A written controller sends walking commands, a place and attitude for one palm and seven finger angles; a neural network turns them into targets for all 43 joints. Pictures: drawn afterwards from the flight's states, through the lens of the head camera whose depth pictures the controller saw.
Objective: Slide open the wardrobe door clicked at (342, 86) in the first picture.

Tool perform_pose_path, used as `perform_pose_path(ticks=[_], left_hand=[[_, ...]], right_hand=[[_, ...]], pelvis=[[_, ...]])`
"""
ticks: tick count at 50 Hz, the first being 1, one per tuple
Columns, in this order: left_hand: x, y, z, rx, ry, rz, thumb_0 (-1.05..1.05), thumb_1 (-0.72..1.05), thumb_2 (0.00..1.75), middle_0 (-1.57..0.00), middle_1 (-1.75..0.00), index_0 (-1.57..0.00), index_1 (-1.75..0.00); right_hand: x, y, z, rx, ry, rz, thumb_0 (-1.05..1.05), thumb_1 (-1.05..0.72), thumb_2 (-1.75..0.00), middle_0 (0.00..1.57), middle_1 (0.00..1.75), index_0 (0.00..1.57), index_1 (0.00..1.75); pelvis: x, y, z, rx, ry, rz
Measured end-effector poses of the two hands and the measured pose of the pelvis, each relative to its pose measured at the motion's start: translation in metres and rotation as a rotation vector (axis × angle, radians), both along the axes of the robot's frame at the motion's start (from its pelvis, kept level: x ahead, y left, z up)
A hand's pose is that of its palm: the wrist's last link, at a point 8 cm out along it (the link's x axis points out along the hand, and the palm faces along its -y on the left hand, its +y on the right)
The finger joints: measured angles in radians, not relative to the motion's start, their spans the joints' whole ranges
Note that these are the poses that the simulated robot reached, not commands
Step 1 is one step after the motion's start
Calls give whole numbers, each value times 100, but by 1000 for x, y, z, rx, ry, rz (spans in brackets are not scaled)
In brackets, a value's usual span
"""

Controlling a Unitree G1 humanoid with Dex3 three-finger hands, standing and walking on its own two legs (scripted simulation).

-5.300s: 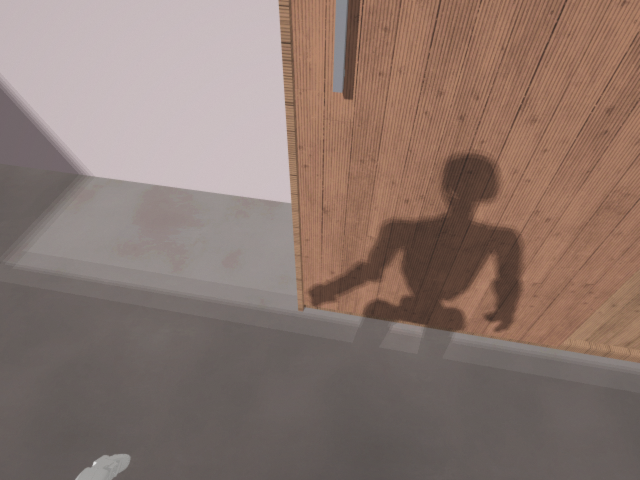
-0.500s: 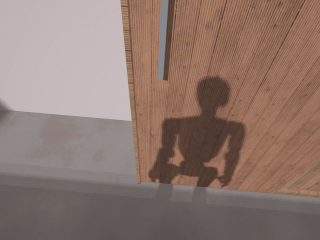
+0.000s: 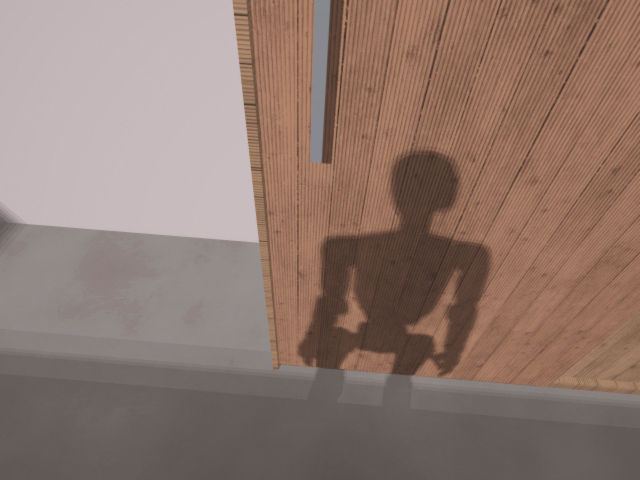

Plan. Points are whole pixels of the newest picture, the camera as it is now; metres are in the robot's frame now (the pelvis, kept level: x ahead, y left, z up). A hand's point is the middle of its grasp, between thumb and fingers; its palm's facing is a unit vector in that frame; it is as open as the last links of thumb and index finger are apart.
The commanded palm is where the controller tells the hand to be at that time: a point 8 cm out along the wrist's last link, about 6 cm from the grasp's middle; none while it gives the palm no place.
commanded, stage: look again from close up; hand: left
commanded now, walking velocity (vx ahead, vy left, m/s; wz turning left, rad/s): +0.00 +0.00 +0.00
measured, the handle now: (320, 73) +0.56 +0.04 +0.25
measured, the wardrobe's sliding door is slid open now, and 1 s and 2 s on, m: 0.00 0.00 0.00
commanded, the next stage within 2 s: shuffle to correct the standing spot in 1.64 s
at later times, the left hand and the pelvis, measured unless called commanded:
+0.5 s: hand out of the picture -0.02 +0.16 -0.18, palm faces +0.03 -0.99 -0.15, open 7.3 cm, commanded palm none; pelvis +0.00 +0.00 +0.00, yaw +0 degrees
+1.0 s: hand out of the picture -0.02 +0.15 -0.18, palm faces +0.03 -0.99 -0.15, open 7.3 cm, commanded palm none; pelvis +0.01 +0.00 +0.00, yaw -1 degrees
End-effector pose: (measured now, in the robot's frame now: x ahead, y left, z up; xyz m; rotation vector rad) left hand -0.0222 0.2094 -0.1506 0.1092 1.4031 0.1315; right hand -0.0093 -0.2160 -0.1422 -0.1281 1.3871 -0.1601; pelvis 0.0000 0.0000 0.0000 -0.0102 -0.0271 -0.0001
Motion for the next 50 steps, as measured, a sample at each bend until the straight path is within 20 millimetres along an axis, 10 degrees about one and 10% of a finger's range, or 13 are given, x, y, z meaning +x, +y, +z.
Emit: perform_pose_path(ticks=[50], left_hand=[[-5,-6,1,-6,33,7,1,91,90,-19,-29,-20,-30]], right_hand=[[-7,8,-2,19,27,-23,1,-91,-90,20,30,20,30]], pelvis=[[5,-1,0,4,6,-10]])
